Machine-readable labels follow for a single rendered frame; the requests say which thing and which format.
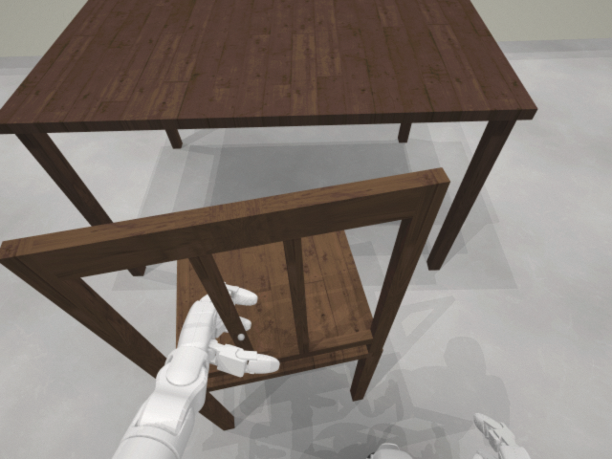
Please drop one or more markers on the chair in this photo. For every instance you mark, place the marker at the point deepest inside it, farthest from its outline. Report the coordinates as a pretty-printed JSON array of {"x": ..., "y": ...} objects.
[{"x": 290, "y": 250}]

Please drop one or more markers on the left robot hand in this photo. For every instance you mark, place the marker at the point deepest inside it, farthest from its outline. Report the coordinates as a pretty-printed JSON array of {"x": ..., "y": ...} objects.
[{"x": 203, "y": 323}]

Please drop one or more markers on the right robot hand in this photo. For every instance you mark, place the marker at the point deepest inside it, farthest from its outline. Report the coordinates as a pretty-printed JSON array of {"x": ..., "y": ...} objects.
[{"x": 501, "y": 439}]

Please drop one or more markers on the left robot forearm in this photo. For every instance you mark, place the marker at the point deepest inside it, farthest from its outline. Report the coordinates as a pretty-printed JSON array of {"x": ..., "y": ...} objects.
[{"x": 164, "y": 422}]

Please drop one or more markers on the table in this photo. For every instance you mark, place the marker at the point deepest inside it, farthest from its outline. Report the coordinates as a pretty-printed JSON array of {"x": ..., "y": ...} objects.
[{"x": 129, "y": 65}]

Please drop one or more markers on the right robot shin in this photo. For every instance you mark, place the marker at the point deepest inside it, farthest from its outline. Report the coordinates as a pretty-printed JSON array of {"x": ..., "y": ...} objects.
[{"x": 388, "y": 446}]

